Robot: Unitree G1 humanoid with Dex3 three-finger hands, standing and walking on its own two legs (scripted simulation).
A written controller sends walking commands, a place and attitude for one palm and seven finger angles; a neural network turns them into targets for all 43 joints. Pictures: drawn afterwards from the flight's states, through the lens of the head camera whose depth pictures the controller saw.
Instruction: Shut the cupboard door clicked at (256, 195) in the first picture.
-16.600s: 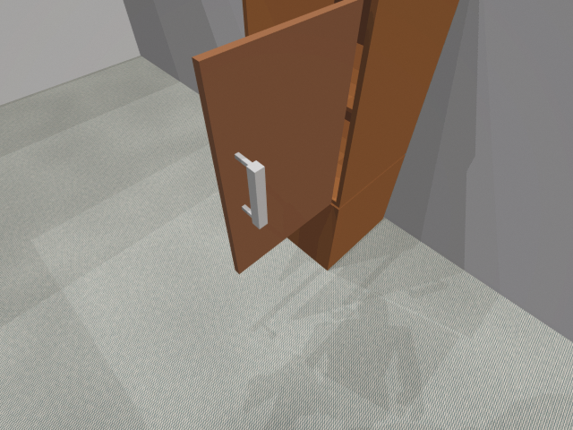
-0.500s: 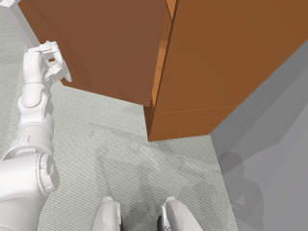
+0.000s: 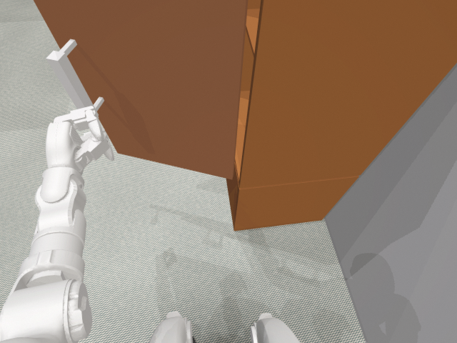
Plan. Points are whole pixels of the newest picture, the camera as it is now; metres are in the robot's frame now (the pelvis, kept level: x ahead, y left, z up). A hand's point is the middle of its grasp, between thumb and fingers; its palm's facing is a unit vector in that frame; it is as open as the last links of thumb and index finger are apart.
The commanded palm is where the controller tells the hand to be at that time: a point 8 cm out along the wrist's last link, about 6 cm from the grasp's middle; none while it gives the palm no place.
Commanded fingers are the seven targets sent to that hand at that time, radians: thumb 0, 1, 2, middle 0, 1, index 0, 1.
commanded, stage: draw the hand back to the body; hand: left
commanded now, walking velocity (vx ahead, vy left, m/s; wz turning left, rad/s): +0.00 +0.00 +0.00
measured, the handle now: (81, 83) +0.64 +0.28 +0.04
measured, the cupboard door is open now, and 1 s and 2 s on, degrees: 68 68 68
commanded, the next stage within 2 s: step back with the hand held close in 1.32 s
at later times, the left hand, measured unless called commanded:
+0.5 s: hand (19, 196) +0.31 +0.24 +0.15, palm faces +0.31 -0.91 -0.26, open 3.3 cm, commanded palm +0.26 +0.28 +0.17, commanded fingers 0.00 0.90 0.90 -0.78 -0.93 -0.78 -0.93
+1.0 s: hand out of the picture +0.21 +0.26 +0.24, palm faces +0.49 -0.75 -0.45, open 6.5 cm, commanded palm +0.17 +0.30 +0.25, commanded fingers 0.00 0.90 0.90 -0.20 -0.30 -0.20 -0.30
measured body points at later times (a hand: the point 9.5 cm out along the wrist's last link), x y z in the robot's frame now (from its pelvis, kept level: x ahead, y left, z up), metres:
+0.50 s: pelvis +0.02 +0.00 +0.06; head +0.02 -0.01 +0.51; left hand +0.29 +0.29 +0.17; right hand +0.22 -0.22 -0.02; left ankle +0.03 +0.12 -0.67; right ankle -0.01 -0.12 -0.67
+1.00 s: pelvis +0.04 -0.01 +0.07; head +0.02 -0.05 +0.52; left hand +0.18 +0.30 +0.26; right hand +0.23 -0.22 -0.02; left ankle +0.03 +0.12 -0.67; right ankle -0.01 -0.12 -0.67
